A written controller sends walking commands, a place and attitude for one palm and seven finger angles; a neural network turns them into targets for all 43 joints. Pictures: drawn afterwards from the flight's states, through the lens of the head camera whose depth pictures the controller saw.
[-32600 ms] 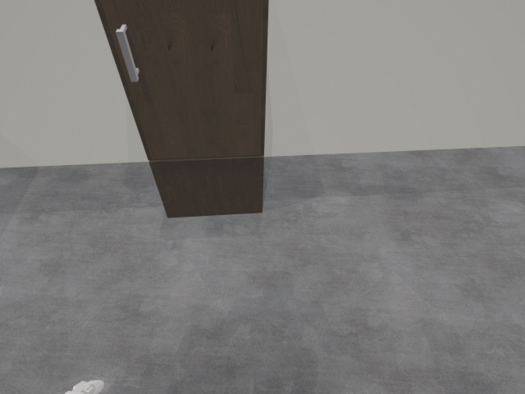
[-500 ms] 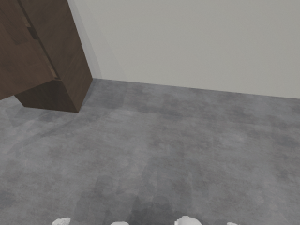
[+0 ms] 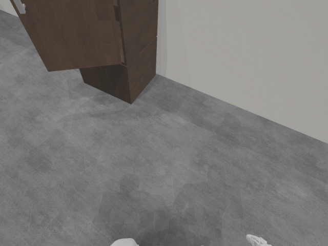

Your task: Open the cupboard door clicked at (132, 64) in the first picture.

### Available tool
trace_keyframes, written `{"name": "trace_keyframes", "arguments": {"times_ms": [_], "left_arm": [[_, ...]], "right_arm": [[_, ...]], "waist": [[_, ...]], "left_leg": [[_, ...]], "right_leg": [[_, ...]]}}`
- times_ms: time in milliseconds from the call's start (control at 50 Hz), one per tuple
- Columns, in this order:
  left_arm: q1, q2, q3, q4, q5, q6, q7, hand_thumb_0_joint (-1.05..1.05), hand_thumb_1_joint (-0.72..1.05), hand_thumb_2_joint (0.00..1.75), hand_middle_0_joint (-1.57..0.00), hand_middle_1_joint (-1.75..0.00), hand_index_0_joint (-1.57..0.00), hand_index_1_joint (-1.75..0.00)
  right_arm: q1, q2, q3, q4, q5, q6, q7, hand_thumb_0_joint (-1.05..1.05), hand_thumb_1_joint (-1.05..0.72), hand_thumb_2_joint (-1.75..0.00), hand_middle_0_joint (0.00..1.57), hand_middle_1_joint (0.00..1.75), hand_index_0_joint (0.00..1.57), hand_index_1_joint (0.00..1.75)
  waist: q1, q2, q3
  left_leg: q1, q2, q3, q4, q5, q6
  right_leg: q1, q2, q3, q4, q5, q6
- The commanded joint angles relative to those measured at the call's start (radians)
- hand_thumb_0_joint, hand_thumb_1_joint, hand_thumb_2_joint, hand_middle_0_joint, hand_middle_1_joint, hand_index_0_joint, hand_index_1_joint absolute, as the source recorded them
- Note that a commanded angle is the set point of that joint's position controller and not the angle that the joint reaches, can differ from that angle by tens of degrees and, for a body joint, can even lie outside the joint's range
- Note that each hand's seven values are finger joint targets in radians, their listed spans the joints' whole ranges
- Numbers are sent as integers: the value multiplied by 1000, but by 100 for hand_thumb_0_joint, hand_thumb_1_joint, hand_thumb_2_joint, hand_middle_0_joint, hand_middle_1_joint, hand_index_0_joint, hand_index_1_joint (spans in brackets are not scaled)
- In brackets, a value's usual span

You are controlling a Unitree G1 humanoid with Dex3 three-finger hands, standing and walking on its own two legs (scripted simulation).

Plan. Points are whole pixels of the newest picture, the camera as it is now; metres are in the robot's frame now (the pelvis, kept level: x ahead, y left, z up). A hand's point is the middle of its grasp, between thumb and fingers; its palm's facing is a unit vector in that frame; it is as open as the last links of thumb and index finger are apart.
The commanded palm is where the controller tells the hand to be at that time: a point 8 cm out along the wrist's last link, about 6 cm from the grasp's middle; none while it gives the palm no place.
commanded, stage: turn to face it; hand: left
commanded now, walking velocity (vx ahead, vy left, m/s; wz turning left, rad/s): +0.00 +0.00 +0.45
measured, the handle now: out of the picture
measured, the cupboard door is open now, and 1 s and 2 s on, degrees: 42 42 42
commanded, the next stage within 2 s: take the last steps up to it in 0.48 s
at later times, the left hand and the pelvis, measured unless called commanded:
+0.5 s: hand out of the picture +0.06 +0.16 -0.14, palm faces +0.19 -0.95 -0.25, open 7.3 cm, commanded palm none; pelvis +0.01 -0.04 +0.01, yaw +11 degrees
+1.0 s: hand out of the picture +0.02 +0.22 -0.15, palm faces +0.36 -0.91 -0.19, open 7.3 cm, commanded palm none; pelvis +0.04 +0.02 +0.03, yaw +18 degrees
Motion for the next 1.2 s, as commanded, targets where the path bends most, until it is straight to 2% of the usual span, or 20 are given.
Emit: {"name": "trace_keyframes", "arguments": {"times_ms": [0,80,220,300,320,340,360,400,460,600,680,700,740,760,840,940,1080,1140,1160,1180], "left_arm": [[-127,85,16,-123,-2,-3,18,0,90,90,-20,-30,-20,-30],[-60,75,18,-59,1,6,-1,0,90,90,-20,-30,-20,-30],[-83,54,6,-75,-3,6,1,0,90,90,-20,-30,-20,-30],[-2,55,7,-53,-7,-11,5,0,90,90,-20,-30,-20,-30],[38,76,13,-42,-6,-21,10,0,90,90,-20,-30,-20,-30],[66,140,25,-34,7,-33,17,0,90,90,-20,-30,-20,-30],[64,207,34,-34,14,-36,21,0,90,90,-20,-30,-20,-30],[25,166,24,-41,6,-39,29,0,90,90,-20,-30,-20,-30],[-38,107,6,-49,3,-43,25,0,90,90,-20,-30,-20,-30],[64,143,29,15,15,-43,20,0,90,90,-20,-30,-20,-30],[54,159,38,43,9,-43,4,0,90,90,-20,-30,-20,-30],[30,148,37,33,2,-38,-2,0,90,90,-20,-30,-20,-30],[-51,40,14,-40,-1,-32,-17,0,90,90,-20,-30,-20,-30],[-157,49,6,-53,13,-26,-7,0,90,90,-20,-30,-20,-30],[-91,39,8,15,12,-38,-32,0,90,90,-20,-30,-20,-30],[-78,18,-5,29,10,-34,-31,0,90,90,-20,-30,-20,-30],[-179,-2,-14,-13,9,-49,-31,0,90,90,-20,-30,-20,-30],[-50,8,1,26,9,-55,-29,0,90,90,-20,-30,-20,-30],[78,51,16,63,11,-65,-24,0,90,90,-20,-30,-20,-30],[237,149,39,106,18,-77,-13,0,90,90,-20,-30,-20,-30]], "right_arm": [[189,-237,-59,-23,-1,-27,-45,0,-90,-90,20,30,20,30],[91,-177,-33,-46,-2,-41,-52,0,-90,-90,20,30,20,30],[103,-177,-34,-30,-9,-31,-44,0,-90,-90,20,30,20,30],[67,-167,-37,-32,-3,-23,-43,0,-90,-90,20,30,20,30],[57,-148,-36,-36,4,-24,-40,0,-90,-90,20,30,20,30],[74,-100,-31,-41,13,-25,-34,0,-90,-90,20,30,20,30],[70,-60,-23,-62,14,-24,-30,0,-90,-90,20,30,20,30],[35,-82,-33,-41,7,-1,-32,0,-90,-90,20,30,20,30],[68,-61,-26,5,9,6,-22,0,-90,-90,20,30,20,30],[16,-15,-2,16,9,-12,-18,0,-90,-90,20,30,20,30],[87,-37,1,36,4,-34,-16,0,-90,-90,20,30,20,30],[147,-69,-5,52,3,-41,-18,0,-90,-90,20,30,20,30],[319,-220,-40,77,-17,-44,-33,0,-90,-90,20,30,20,30],[356,-206,-36,99,-15,-47,-43,0,-90,-90,20,30,20,30],[239,-109,0,61,-5,-84,-56,0,-90,-90,20,30,20,30],[285,-93,5,96,2,-98,-52,0,-90,-90,20,30,20,30],[360,-76,9,150,-7,-100,-50,0,-90,-90,20,30,20,30],[329,-68,13,161,-4,-97,-52,0,-90,-90,20,30,20,30],[315,-55,13,158,6,-101,-50,0,-90,-90,20,30,20,30],[327,-26,13,139,18,-107,-39,0,-90,-90,20,30,20,30]], "waist": [[-102,322,-231],[-28,176,-169],[-33,225,-160],[6,225,-174],[30,168,-178],[35,-22,-198],[39,-223,-165],[25,-190,-124],[-17,-114,-105],[41,-92,-108],[7,-96,-106],[-29,-20,-116],[-111,400,-121],[-141,380,-104],[-33,167,-49],[-20,157,-63],[-41,163,-18],[30,120,-42],[86,47,-93],[136,-155,-195]], "left_leg": [[304,363,-413,-242,656,208],[199,251,-273,-275,566,149],[147,230,-310,-278,435,154],[53,191,-331,-203,392,117],[-7,152,-309,-150,305,77],[-139,52,-206,-2,93,11],[-230,-67,-94,223,-266,-42],[-229,-14,-157,503,-280,-41],[-215,12,-131,560,-130,-61],[-90,4,-24,138,-177,-61],[104,-14,22,-133,-69,-36],[226,9,-10,-223,-26,-13],[407,362,-499,-388,-30,182],[338,374,-544,-434,-100,224],[248,257,-344,-449,45,179],[265,216,-223,-455,199,185],[238,230,-218,-420,243,195],[112,169,-166,-287,217,141],[3,107,-119,-115,199,103],[-205,-8,-25,175,5,46]], "right_leg": [[-321,50,206,371,-104,16],[-243,72,206,322,66,21],[-114,128,175,40,40,17],[98,169,148,-248,185,2],[203,141,165,-386,284,-6],[323,-32,337,-482,344,-56],[296,-252,531,-529,476,-181],[172,-237,498,-516,570,-240],[153,-124,271,-481,639,-182],[215,-158,248,-466,581,-193],[115,-142,215,-414,315,-140],[8,-113,175,-343,195,-106],[-352,110,17,102,-154,-22],[-402,92,128,252,-153,-41],[-373,60,182,340,118,-49],[-313,68,148,174,190,-30],[-178,103,113,-109,182,-41],[104,141,92,-266,258,-59],[321,96,162,-329,254,-84],[560,-161,491,-438,184,-178]]}}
